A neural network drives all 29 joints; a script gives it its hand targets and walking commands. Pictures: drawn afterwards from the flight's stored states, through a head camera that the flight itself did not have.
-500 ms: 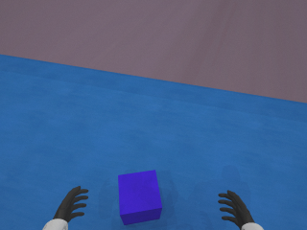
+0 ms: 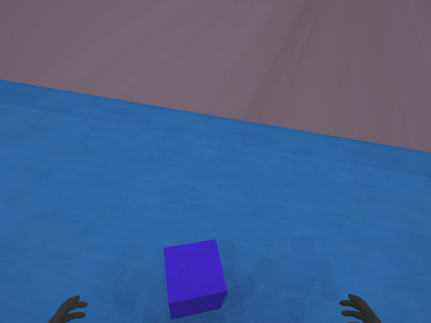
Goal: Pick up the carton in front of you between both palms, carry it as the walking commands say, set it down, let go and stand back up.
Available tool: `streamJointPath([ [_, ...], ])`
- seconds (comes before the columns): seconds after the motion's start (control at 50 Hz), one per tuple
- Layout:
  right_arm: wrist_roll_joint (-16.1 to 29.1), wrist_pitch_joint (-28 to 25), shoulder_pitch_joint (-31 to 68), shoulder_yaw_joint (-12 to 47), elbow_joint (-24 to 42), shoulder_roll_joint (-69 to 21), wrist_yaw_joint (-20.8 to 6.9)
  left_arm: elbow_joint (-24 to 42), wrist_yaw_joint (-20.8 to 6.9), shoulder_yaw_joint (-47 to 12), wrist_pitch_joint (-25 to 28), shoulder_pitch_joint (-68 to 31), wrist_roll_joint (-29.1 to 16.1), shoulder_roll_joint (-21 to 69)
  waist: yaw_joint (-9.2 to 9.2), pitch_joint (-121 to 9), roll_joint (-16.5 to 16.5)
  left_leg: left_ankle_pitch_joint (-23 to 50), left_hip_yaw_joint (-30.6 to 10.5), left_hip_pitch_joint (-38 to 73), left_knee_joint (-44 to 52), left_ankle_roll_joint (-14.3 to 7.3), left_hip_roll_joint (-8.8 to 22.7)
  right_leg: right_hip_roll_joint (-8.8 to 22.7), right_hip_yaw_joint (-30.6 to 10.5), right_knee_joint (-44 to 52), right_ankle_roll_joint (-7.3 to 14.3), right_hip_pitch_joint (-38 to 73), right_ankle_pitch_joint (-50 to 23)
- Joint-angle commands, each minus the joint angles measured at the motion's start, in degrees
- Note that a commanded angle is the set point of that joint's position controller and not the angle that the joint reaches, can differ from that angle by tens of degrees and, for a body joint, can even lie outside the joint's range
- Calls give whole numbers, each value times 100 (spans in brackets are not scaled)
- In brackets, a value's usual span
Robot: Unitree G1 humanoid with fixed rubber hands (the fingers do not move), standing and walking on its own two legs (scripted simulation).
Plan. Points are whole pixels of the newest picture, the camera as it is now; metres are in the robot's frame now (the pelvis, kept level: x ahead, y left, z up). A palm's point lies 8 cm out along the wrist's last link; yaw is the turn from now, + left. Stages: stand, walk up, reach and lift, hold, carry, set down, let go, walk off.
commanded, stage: stand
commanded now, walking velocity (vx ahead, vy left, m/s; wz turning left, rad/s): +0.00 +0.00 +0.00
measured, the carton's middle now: (193, 279) +0.40 +0.04 -0.65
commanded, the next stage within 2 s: none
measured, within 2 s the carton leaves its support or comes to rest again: neither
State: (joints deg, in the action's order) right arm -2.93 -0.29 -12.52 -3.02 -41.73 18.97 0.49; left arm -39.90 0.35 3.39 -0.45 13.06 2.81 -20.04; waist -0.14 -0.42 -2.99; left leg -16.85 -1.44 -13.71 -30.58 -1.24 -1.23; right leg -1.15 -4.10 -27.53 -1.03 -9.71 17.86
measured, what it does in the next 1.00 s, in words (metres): stands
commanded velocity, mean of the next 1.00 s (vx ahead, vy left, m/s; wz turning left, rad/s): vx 0.00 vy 0.00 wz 0.00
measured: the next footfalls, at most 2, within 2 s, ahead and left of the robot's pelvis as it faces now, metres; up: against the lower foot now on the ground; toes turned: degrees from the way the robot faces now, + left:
none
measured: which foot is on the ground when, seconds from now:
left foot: down 0.00-1.00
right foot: down 0.00-1.00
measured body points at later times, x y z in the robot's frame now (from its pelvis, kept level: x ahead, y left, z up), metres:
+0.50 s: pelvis +0.02 +0.01 +0.00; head +0.01 +0.03 +0.45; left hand +0.15 +0.30 -0.11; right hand +0.14 -0.30 -0.08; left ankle -0.01 +0.10 -0.74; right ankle -0.03 -0.14 -0.74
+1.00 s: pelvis -0.01 +0.00 +0.01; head -0.03 +0.01 +0.46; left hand +0.09 +0.30 -0.11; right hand +0.09 -0.32 -0.09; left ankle -0.01 +0.10 -0.74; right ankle -0.03 -0.14 -0.74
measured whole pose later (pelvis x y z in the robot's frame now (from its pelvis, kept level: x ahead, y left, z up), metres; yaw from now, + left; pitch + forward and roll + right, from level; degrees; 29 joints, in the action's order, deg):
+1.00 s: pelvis -0.01 +0.00 +0.01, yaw +0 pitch -3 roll +0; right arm -1.5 0.0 -9.2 -0.9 -55.5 21.7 0.8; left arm -54.1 1.0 0.8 0.5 10.0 1.9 -21.8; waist -0.4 0.8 -1.5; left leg -12.0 -1.7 -7.9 -22.9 -0.9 -1.3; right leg -0.3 -3.3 -21.0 -1.0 -4.3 13.8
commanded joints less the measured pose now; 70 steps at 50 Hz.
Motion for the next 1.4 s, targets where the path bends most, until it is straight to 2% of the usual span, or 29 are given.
streamJointPath([
  [0.0,65,-61,373,-142,202,898,75,121,42,182,160,-247,-18,-776,29,106,424,1337,-682,174,842,-83,627,414,-373,287,198,-135,-970],
  [0.04,92,-89,19,-193,80,1105,80,40,75,63,104,-333,-72,-804,-186,-294,551,2041,-514,549,597,2,594,456,-234,193,178,92,-1547],
  [0.08,72,-44,309,-151,10,1091,120,11,114,95,114,-239,10,-749,22,-567,621,2524,-542,733,500,47,661,416,-128,216,104,225,-1671],
  [0.1,62,-63,205,-155,44,980,144,33,115,74,107,-445,-19,-827,-54,-181,-31,2571,-558,504,542,32,624,344,-71,105,86,203,-1676],
  [0.12,104,-63,367,-157,22,1071,98,-46,105,12,84,-285,-105,-752,27,-504,370,2314,-512,717,574,34,609,382,-208,307,29,291,-1788],
  [0.16,109,-73,425,-144,-30,989,118,-122,127,6,113,-273,-108,-711,3,-424,417,2672,-402,804,578,36,553,465,-253,271,44,228,-2019],
  [0.18,119,-34,323,-136,-130,1099,120,-197,167,42,69,-348,-79,-925,-97,-350,54,2876,-356,806,416,48,596,481,-142,250,66,142,-2446],
  [0.26,166,8,366,-40,-284,1012,145,-306,112,-33,118,-404,-136,-834,-39,-612,105,3197,-346,931,488,-5,605,474,-75,125,99,413,-2197],
  [0.28,159,-22,508,-96,-312,1020,125,-340,158,-76,96,-434,-126,-838,-19,-244,514,3035,-404,815,471,28,565,461,-211,267,8,228,-2106],
  [0.32,158,16,411,-97,-445,1027,123,-358,126,17,98,-308,-89,-983,38,-361,296,2364,-432,726,617,36,582,537,-189,397,134,335,-1711],
  [0.36,154,-32,517,-65,-496,1079,139,-463,144,-17,68,-467,-52,-980,-10,-64,738,2548,-392,630,790,145,518,483,-204,320,109,218,-1821],
  [0.38,140,-69,335,-86,-494,981,121,-444,138,35,102,-316,-102,-933,67,-295,336,2724,-540,685,786,104,607,475,-158,207,121,446,-1592],
  [0.4,137,-64,483,-35,-477,973,113,-514,109,4,102,-365,-160,-923,5,-387,778,2765,-366,761,633,79,592,537,-224,384,102,462,-1898],
  [0.42,180,-65,468,-19,-469,973,148,-468,99,-22,107,-423,-98,-904,35,-149,488,2651,-478,672,755,91,549,507,-135,325,113,345,-1833],
  [0.48,174,-78,468,-39,-570,1071,117,-513,129,23,111,-643,-12,-916,-67,-259,738,2724,-392,725,795,92,612,572,-171,430,81,372,-2008],
  [0.52,177,-19,500,-84,-521,1124,139,-651,140,-57,122,-636,-56,-968,-150,-7,108,2552,-474,839,702,15,660,467,-170,563,48,102,-1879],
  [0.56,197,-40,724,-45,-606,1082,93,-618,131,-39,82,-504,-70,-919,26,47,444,1679,-569,644,888,34,633,585,-279,728,126,198,-1416],
  [0.74,161,-36,606,5,-892,1101,77,-892,99,-56,112,-686,-74,-1061,-41,130,-47,1146,-583,725,1121,49,580,537,-254,957,97,126,-797],
  [0.76,172,-67,746,-12,-851,1202,61,-951,104,-59,124,-636,-48,-929,-96,177,317,866,-522,597,1052,-21,639,576,-297,1039,117,-35,-795],
  [0.84,130,-4,519,30,-1022,1228,59,-1116,115,-51,132,-490,-39,-1160,-8,475,54,327,-681,372,1250,-19,561,674,-383,1206,199,132,-253],
  [0.86,155,5,659,-4,-1062,1377,74,-1080,80,-90,138,-555,-88,-909,-4,480,486,193,-721,302,1311,-37,614,645,-452,1151,163,29,-489],
  [0.88,160,-16,587,35,-1146,1180,50,-1089,65,-123,165,-562,-27,-1040,-65,486,2,313,-740,487,1405,28,636,641,-346,1164,125,-79,-356],
  [0.92,158,-43,633,26,-1117,1227,47,-1183,97,-57,191,-576,-134,-1071,-63,187,403,515,-735,541,1335,-30,644,641,-513,1092,152,200,-635],
  [1.04,175,-59,624,77,-1240,1270,68,-1362,53,-119,198,-514,-141,-1156,-44,31,215,1290,-680,836,1105,-48,691,706,-423,1113,153,395,-1391],
  [1.08,217,-62,718,52,-1207,1286,62,-1295,94,-107,173,-609,-70,-1174,-66,16,631,1379,-642,719,1104,-55,681,693,-494,1137,227,412,-1276],
  [1.12,208,-67,569,72,-1310,1302,60,-1350,27,-89,156,-637,-86,-1245,-19,-110,309,1540,-654,765,1054,-38,687,691,-370,1131,219,484,-1354],
  [1.24,232,-96,781,120,-1332,1344,89,-1465,25,-208,135,-557,-169,-997,41,-119,378,1735,-689,822,1150,13,749,649,-276,1064,108,548,-1454],
  [1.28,257,-52,533,84,-1386,1323,28,-1466,93,-211,149,-573,-134,-1141,-119,107,55,1929,-727,934,1214,-42,743,625,-316,920,115,154,-1728],
  [1.38,172,-49,567,35,-1438,1424,31,-1443,62,-148,177,-643,-131,-1116,-34,58,453,1455,-662,778,1267,38,648,639,-290,1125,122,409,-1234],
])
